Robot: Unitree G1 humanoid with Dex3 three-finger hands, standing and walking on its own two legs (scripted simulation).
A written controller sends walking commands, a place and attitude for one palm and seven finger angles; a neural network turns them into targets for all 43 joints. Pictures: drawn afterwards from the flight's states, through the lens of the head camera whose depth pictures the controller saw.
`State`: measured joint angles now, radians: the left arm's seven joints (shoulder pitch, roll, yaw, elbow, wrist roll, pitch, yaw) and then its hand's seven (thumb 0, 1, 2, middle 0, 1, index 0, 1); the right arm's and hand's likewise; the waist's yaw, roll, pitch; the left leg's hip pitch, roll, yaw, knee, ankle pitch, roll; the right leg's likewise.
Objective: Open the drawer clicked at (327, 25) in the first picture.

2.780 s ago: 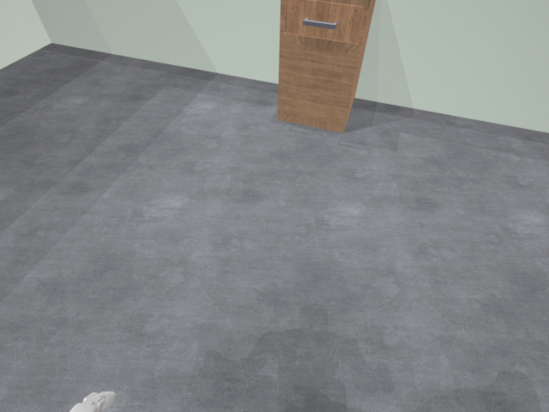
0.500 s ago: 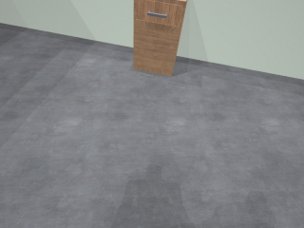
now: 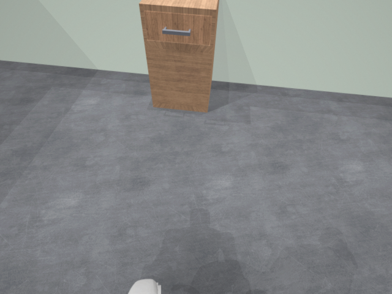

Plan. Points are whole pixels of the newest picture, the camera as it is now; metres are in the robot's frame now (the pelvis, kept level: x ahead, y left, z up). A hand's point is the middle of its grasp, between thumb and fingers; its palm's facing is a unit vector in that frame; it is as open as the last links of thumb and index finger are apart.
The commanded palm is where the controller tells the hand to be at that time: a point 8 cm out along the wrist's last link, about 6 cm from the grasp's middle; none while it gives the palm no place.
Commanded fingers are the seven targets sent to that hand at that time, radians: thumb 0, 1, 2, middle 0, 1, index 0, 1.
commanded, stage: walk to a spot facing it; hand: left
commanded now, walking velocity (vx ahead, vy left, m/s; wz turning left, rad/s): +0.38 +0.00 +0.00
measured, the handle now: (176, 31) +1.48 +0.15 -0.14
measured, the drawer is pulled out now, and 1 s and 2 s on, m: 0.00 0.00 0.00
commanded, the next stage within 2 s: take the last steps up to it in 1.22 s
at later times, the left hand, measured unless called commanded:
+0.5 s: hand (100, 252) +0.25 +0.25 -0.17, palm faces +0.01 -0.99 -0.16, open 7.3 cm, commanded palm none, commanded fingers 0.00 0.90 0.90 -0.20 -0.30 -0.20 -0.30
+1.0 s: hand (144, 166) +0.51 +0.18 -0.16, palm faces -0.07 -0.97 -0.22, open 7.1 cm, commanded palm none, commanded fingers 0.00 0.90 0.90 -0.20 -0.30 -0.20 -0.30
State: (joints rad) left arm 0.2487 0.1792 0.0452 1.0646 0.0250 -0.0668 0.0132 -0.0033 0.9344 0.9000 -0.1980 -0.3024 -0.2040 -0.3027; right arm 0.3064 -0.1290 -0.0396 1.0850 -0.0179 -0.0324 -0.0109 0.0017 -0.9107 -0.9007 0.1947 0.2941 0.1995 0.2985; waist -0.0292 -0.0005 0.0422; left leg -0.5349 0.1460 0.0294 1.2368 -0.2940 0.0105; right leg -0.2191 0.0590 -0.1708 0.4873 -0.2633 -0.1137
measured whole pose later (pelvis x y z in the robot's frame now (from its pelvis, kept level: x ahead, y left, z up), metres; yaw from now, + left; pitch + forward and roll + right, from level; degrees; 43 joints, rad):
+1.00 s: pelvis +0.45 +0.00 +0.01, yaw -6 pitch -1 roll +0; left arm 0.25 0.17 0.06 1.06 0.03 -0.07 0.01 -0.01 0.95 0.90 -0.20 -0.30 -0.21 -0.30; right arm 0.29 -0.16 -0.06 1.09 -0.02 -0.02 0.01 0.00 -0.91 -0.90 0.19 0.29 0.20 0.30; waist -0.02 0.03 0.03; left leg -0.52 0.15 0.08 1.12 -0.28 -0.02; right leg -0.21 -0.02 -0.19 0.45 -0.23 -0.05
